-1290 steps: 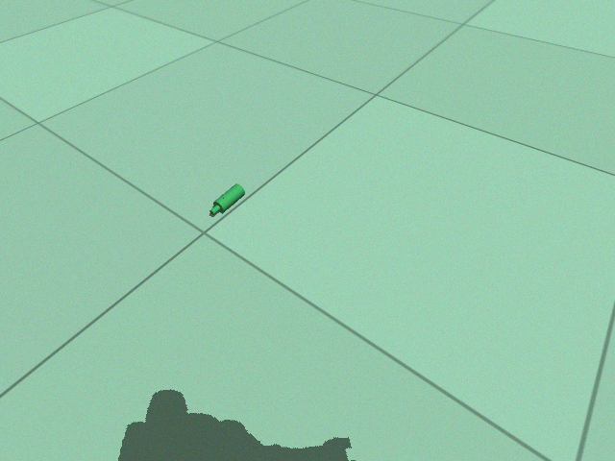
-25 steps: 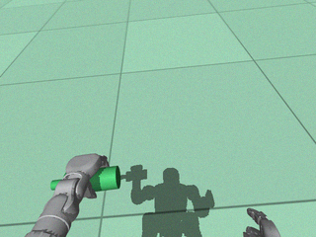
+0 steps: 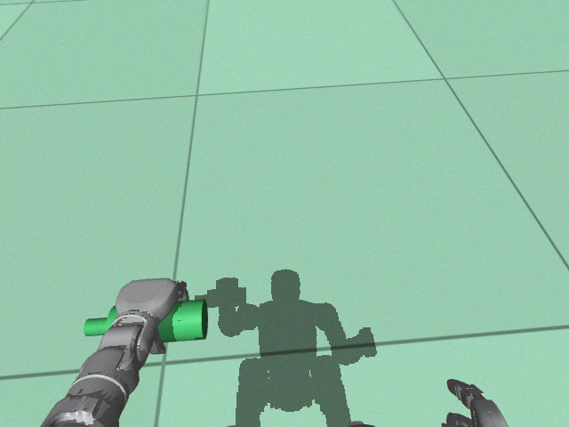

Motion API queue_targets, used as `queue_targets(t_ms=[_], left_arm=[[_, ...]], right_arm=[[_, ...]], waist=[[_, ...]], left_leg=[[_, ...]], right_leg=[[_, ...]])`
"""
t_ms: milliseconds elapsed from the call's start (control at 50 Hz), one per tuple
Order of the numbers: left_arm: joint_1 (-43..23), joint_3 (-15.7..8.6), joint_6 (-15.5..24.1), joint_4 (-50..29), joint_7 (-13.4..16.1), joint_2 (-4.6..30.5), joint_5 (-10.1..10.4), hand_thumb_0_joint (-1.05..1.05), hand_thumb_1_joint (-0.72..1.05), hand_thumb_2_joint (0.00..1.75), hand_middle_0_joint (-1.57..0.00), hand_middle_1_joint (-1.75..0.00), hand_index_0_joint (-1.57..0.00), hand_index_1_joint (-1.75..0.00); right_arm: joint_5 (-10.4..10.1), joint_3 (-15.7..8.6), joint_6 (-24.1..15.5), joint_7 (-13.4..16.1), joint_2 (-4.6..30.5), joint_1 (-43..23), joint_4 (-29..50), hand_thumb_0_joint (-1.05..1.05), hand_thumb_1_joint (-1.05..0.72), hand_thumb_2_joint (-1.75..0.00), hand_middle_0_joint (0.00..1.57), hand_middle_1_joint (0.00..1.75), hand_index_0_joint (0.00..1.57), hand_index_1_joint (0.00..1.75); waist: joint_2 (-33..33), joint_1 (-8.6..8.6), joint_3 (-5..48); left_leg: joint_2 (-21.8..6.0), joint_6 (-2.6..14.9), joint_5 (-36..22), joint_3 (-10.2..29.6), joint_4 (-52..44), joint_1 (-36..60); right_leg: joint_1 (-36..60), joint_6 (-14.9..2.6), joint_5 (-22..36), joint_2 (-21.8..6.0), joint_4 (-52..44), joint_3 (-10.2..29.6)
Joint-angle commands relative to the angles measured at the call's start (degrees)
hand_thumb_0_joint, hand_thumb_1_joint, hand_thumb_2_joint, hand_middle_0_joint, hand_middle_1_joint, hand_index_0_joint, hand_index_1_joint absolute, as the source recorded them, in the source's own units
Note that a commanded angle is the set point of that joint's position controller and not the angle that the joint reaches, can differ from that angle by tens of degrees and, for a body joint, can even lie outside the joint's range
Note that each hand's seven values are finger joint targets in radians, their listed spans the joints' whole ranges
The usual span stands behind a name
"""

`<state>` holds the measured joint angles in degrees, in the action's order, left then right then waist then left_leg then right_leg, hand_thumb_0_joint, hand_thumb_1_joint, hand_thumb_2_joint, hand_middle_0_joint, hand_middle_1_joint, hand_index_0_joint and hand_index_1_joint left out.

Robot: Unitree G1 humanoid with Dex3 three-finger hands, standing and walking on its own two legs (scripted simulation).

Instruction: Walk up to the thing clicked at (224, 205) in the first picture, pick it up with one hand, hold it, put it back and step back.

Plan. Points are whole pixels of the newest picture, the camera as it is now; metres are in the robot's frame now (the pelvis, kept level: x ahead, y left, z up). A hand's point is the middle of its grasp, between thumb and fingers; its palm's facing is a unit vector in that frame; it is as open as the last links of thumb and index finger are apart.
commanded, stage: crouch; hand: left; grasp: from above
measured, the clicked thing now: (147, 323) +0.31 +0.25 -0.11
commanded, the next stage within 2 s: lower in 1.66 s
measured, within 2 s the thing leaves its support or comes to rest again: neither
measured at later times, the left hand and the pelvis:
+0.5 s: hand (194, 329) +0.37 +0.22 -0.33, palm faces -0.44 +0.02 -0.90, open 9.4 cm; pelvis -0.05 +0.02 -0.20, yaw -1 degrees
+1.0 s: hand (208, 338) +0.40 +0.23 -0.50, palm faces -0.44 -0.01 -0.90, open 9.4 cm; pelvis -0.06 +0.01 -0.33, yaw -3 degrees
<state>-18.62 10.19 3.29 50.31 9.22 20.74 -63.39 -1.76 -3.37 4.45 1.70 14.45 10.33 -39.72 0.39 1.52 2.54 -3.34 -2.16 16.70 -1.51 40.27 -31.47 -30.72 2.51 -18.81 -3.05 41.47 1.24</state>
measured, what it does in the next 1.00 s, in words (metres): lowers itself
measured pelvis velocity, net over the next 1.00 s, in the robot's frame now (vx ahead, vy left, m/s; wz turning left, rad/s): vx -0.06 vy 0.01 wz -0.06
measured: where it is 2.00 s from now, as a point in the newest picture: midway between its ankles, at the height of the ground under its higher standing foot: outside the picture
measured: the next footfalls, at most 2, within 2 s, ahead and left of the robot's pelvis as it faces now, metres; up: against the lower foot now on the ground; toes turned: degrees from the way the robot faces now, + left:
none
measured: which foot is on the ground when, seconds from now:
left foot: down 0.00-1.00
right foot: down 0.00-1.00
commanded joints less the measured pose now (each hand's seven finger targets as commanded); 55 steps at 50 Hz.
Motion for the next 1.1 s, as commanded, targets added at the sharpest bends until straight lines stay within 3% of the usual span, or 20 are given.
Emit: queue_targets(t_ms=[0,160,200,280,320,340,360,420,460,540,560,580,660,680,780,880,920,960,980,1080], left_arm=[[-24.77,-3.92,0.39,-2.83,9.25,8.79,-2.51,0.00,0.75,0.76,-1.09,-0.67,-1.11,-0.66],[-32.94,-6.36,-1.94,7.54,15.40,11.31,-3.21,0.00,0.73,0.79,-1.08,-0.66,-1.09,-0.66],[-35.00,-5.81,-2.29,8.68,15.66,10.43,-3.02,0.00,0.74,0.78,-1.10,-0.62,-1.10,-0.62],[-38.21,-8.50,-2.88,8.78,16.24,13.80,-2.79,0.00,0.69,0.76,-1.07,-0.61,-1.08,-0.61],[-37.25,-8.55,-3.58,12.20,15.98,13.43,-3.00,0.00,0.69,0.76,-1.07,-0.59,-1.07,-0.59],[-39.26,-9.15,-3.43,10.36,15.82,15.00,-2.93,0.00,0.68,0.78,-1.08,-0.59,-1.07,-0.60],[-39.68,-9.26,-3.29,12.01,15.38,14.37,-2.72,0.00,0.69,0.78,-1.07,-0.60,-1.07,-0.60],[-40.66,-9.60,-2.71,14.22,14.59,14.91,-3.15,0.00,0.68,0.72,-1.05,-0.57,-1.06,-0.57],[-43.28,-10.25,-1.87,12.03,14.58,16.35,-3.06,0.00,0.68,0.69,-1.04,-0.56,-1.05,-0.56],[-44.71,-10.55,-0.62,14.36,14.40,16.39,-3.90,0.00,0.69,0.72,-1.03,-0.61,-1.05,-0.59],[-45.74,-10.95,-0.05,12.01,14.68,17.50,-3.97,0.00,0.68,0.71,-1.02,-0.62,-1.05,-0.60],[-47.01,-11.94,0.09,11.75,14.97,19.42,-4.56,0.00,0.67,0.74,-1.03,-0.62,-1.04,-0.60],[-48.59,-11.39,0.33,13.43,15.77,17.55,-5.34,0.00,0.70,0.73,-1.05,-0.61,-1.07,-0.59],[-51.23,-11.77,0.68,10.64,16.04,18.99,-5.20,0.00,0.69,0.73,-1.05,-0.62,-1.06,-0.61],[-51.32,-12.82,0.17,13.04,16.24,20.73,-6.21,0.00,0.66,0.81,-1.04,-0.63,-1.05,-0.63],[-52.80,-13.84,0.50,13.32,15.69,23.81,-6.47,0.00,0.64,0.82,-1.02,-0.64,-1.03,-0.64],[-52.96,-12.75,0.57,14.85,15.33,21.74,-6.05,0.00,0.65,0.79,-1.02,-0.65,-1.03,-0.64],[-53.02,-13.53,0.63,17.16,15.32,23.44,-6.15,0.00,0.66,0.78,-1.02,-0.65,-1.04,-0.64],[-51.96,-12.61,0.57,18.25,15.13,21.48,-6.03,0.00,0.64,0.77,-1.02,-0.64,-1.03,-0.63],[-53.93,-13.34,1.45,19.02,14.65,24.31,-5.78,0.00,0.62,0.79,-1.00,-0.65,-1.01,-0.64]], right_arm=[[1.62,-3.62,-1.67,-0.72,8.09,3.83,4.10,0.00,-0.89,-0.90,0.20,0.30,0.20,0.30],[3.38,-4.48,-4.24,-0.14,9.16,6.39,1.66,0.00,-0.89,-0.90,0.20,0.30,0.20,0.30],[3.87,-4.59,-4.85,-0.01,9.45,6.86,1.06,0.00,-0.89,-0.89,0.20,0.30,0.20,0.30],[4.59,-4.77,-5.53,0.32,9.50,7.80,0.42,0.00,-0.89,-0.90,0.20,0.30,0.20,0.30],[4.89,-4.56,-5.82,0.30,9.65,7.83,-0.13,0.00,-0.89,-0.90,0.20,0.30,0.20,0.30],[4.96,-4.61,-5.96,0.33,9.54,7.70,-0.12,0.00,-0.89,-0.90,0.20,0.30,0.20,0.30],[5.30,-4.59,-6.16,0.10,9.90,7.90,-0.25,0.00,-0.89,-0.89,0.20,0.30,0.20,0.30],[5.57,-4.29,-6.69,-0.22,10.25,8.13,-0.62,0.00,-0.89,-0.89,0.20,0.30,0.20,0.30],[5.63,-4.24,-6.93,-0.54,10.10,8.30,-0.63,0.00,-0.89,-0.89,0.20,0.30,0.20,0.30],[6.21,-3.70,-7.91,-1.56,10.30,9.71,-1.26,0.00,-0.89,-0.89,0.20,0.30,0.20,0.30],[6.26,-3.76,-8.07,-1.83,10.22,9.40,-1.21,0.00,-0.89,-0.89,0.20,0.30,0.20,0.30],[6.38,-3.75,-8.10,-1.97,10.90,9.64,-1.56,0.00,-0.89,-0.89,0.20,0.30,0.20,0.30],[7.18,-3.48,-8.79,-3.09,11.04,10.32,-2.46,0.00,-0.89,-0.90,0.20,0.30,0.20,0.30],[7.35,-3.40,-8.80,-3.46,10.79,10.40,-2.22,0.00,-0.90,-0.90,0.20,0.30,0.20,0.30],[8.18,-3.20,-8.81,-4.52,11.28,11.13,-2.86,0.00,-0.90,-0.90,0.20,0.30,0.20,0.30],[8.44,-2.89,-8.19,-5.43,11.40,10.50,-2.40,0.00,-0.90,-0.90,0.20,0.30,0.20,0.30],[8.51,-2.75,-8.13,-5.67,11.22,10.05,-2.22,0.00,-0.90,-0.90,0.20,0.30,0.20,0.30],[8.42,-2.60,-8.09,-5.79,11.71,9.87,-2.30,0.00,-0.90,-0.90,0.20,0.30,0.20,0.30],[8.62,-2.39,-8.05,-5.87,11.43,9.84,-2.35,0.00,-0.90,-0.90,0.20,0.30,0.20,0.30],[8.59,-2.04,-7.77,-6.35,12.20,9.89,-2.51,0.00,-0.90,-0.90,0.20,0.30,0.20,0.30]], waist=[[1.17,2.55,19.79],[4.26,3.90,30.24],[4.97,5.30,32.72],[5.14,5.33,37.85],[4.40,6.23,36.59],[5.74,5.57,38.09],[5.52,6.83,37.47],[6.34,7.42,37.81],[7.82,7.19,41.09],[6.24,9.56,41.45],[8.15,8.45,43.66],[10.27,8.61,44.82],[11.97,10.03,46.56],[12.51,9.86,48.73],[13.01,10.11,49.98],[12.89,9.94,48.89],[13.57,10.36,46.83],[14.13,10.70,44.17],[12.87,11.02,43.11],[13.28,11.03,43.83]], left_leg=[[3.32,1.39,-6.14,-1.46,9.75,-0.45],[2.50,1.86,-0.14,0.44,25.08,-18.53],[2.14,2.11,0.78,0.95,29.30,-21.84],[2.17,2.15,5.01,1.21,34.55,-29.68],[1.91,2.22,7.64,1.95,36.72,-33.44],[2.02,2.17,9.14,1.86,37.50,-34.46],[1.70,2.08,10.65,2.95,38.67,-35.41],[1.62,1.95,12.70,4.35,42.17,-38.40],[1.86,2.15,12.51,3.64,45.50,-40.70],[2.07,2.62,12.63,4.20,51.57,-46.79],[1.98,2.38,12.55,4.31,52.09,-45.66],[1.90,2.10,11.81,4.62,53.12,-45.21],[1.76,1.89,7.86,5.03,57.58,-45.12],[1.82,2.21,7.58,4.06,59.26,-45.95],[1.76,2.48,4.41,3.15,64.66,-48.20],[1.76,2.78,7.54,2.20,67.81,-54.79],[1.62,2.66,8.88,2.39,68.61,-55.38],[1.68,2.49,10.22,2.75,69.07,-57.06],[1.68,2.58,10.40,2.72,69.67,-57.93],[1.89,2.73,10.33,2.38,72.69,-61.24]], right_leg=[[-8.95,-2.96,7.48,3.65,5.42,-1.75],[-25.38,-3.69,1.90,3.65,21.73,-2.85],[-30.69,-3.87,1.04,3.71,25.67,-3.28],[-34.77,-4.00,-2.11,3.57,31.75,-3.64],[-39.19,-4.10,-4.39,3.58,34.33,-4.03],[-40.23,-4.20,-5.85,3.65,35.43,-4.08],[-43.57,-4.23,-7.08,3.62,37.14,-4.47],[-50.29,-4.44,-9.14,3.66,41.81,-5.20],[-51.78,-4.57,-9.32,3.71,44.15,-5.16],[-57.22,-4.21,-9.05,3.51,48.98,-5.72],[-58.17,-4.45,-9.28,3.48,50.32,-5.88],[-60.37,-4.55,-8.92,3.44,51.92,-5.99],[-64.08,-4.44,-5.75,3.17,56.40,-6.68],[-63.21,-4.39,-4.94,3.49,56.81,-6.67],[-64.51,-4.03,-2.28,3.57,60.39,-6.80],[-64.81,-3.85,-3.73,4.06,62.86,-6.66],[-67.40,-4.02,-5.14,4.22,63.81,-7.06],[-69.83,-4.22,-6.68,4.14,65.27,-7.46],[-70.27,-4.12,-6.68,4.26,65.40,-7.50],[-70.95,-3.95,-6.41,4.35,67.94,-7.60]])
